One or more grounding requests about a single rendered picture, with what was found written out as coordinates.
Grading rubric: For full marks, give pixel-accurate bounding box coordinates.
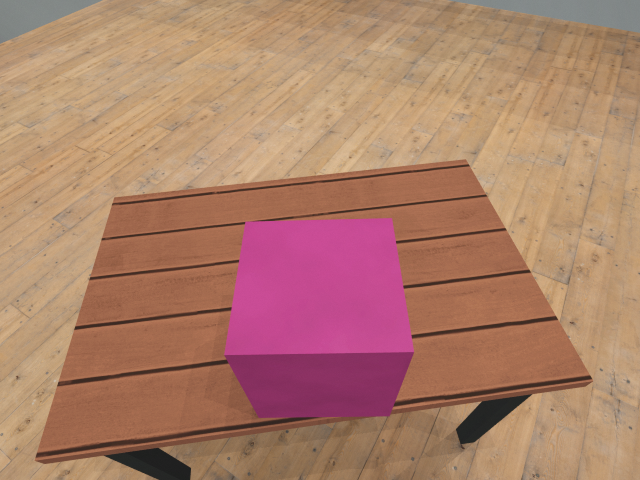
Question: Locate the table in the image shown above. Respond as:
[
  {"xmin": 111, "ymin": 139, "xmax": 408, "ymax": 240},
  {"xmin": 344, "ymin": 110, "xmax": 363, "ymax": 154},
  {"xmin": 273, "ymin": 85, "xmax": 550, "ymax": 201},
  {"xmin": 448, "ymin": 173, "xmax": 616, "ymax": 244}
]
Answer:
[{"xmin": 35, "ymin": 159, "xmax": 593, "ymax": 480}]

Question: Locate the carton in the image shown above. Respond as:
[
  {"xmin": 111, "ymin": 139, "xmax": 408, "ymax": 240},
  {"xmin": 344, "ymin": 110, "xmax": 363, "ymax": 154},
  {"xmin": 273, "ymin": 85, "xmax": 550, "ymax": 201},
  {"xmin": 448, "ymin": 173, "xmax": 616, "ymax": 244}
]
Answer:
[{"xmin": 224, "ymin": 218, "xmax": 414, "ymax": 418}]

